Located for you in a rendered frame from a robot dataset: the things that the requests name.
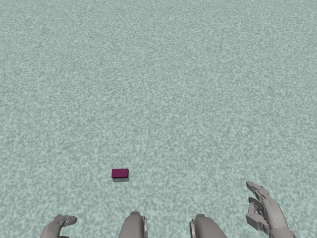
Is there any small box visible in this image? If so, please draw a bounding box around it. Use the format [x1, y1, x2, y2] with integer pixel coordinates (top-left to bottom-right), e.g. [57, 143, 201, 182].
[111, 169, 129, 179]

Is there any left robot hand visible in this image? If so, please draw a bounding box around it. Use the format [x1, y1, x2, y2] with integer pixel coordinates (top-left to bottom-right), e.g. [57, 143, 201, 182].
[40, 214, 77, 238]

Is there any right robot arm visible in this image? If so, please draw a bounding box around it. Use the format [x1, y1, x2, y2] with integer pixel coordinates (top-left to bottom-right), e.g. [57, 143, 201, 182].
[269, 228, 297, 238]

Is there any right robot hand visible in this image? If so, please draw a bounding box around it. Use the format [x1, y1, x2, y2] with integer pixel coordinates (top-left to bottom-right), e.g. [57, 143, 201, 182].
[246, 181, 289, 235]

